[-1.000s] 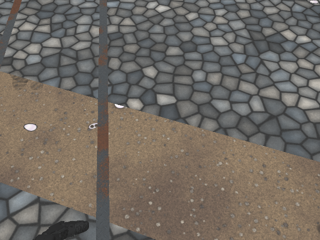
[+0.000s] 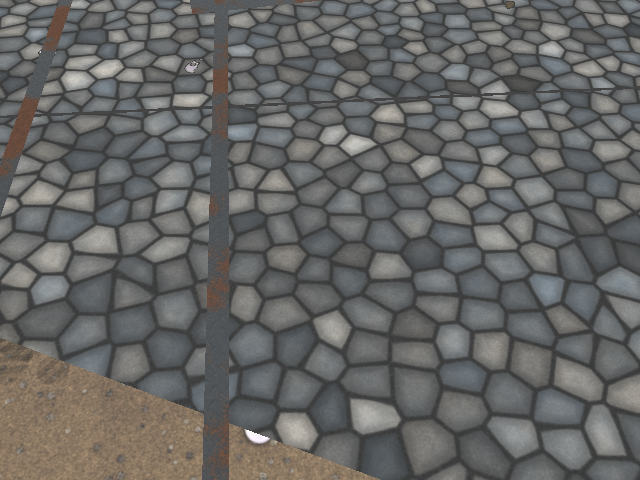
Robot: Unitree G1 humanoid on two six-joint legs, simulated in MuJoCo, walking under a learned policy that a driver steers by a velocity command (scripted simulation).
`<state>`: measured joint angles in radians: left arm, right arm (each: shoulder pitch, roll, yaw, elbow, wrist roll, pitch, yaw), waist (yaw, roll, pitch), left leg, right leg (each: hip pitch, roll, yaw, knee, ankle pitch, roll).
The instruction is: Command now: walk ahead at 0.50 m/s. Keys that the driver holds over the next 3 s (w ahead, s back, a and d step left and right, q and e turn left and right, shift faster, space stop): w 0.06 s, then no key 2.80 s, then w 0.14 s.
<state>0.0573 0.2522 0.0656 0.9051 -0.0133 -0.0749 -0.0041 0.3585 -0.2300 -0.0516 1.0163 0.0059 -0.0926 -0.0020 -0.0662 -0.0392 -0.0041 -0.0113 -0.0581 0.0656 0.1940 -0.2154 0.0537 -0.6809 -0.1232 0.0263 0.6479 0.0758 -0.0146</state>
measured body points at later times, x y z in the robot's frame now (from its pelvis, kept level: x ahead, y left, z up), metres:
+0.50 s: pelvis +0.20 -0.06 -0.01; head +0.22 -0.06 +0.44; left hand +0.29 +0.19 -0.15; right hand +0.30 -0.32 -0.14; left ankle +0.25 +0.10 -0.73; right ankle +0.24 -0.14 -0.75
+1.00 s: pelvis +0.25 -0.04 -0.01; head +0.26 -0.04 +0.44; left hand +0.32 +0.22 -0.16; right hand +0.31 -0.29 -0.16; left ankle +0.25 +0.09 -0.75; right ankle +0.24 -0.14 -0.75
